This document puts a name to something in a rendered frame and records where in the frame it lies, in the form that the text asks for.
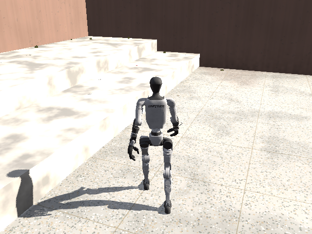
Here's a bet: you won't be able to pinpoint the robot right upper arm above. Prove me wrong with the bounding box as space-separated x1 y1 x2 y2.
166 97 178 123

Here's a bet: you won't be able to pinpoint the right robot forearm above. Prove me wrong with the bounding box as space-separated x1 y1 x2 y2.
172 117 179 131

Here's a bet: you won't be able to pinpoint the robot right foot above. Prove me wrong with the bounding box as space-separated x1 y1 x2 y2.
164 201 172 214

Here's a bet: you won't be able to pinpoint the robot left upper arm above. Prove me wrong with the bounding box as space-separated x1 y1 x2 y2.
135 98 146 126

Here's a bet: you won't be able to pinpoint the robot right hand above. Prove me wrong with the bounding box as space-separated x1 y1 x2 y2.
167 128 178 137

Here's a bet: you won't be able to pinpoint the robot left hand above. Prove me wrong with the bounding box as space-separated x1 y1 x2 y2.
128 145 139 161

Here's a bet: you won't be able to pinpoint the left robot forearm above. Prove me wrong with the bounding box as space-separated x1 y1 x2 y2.
129 119 139 146

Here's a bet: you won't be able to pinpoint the robot left thigh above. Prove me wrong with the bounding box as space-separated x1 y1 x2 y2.
139 135 150 163

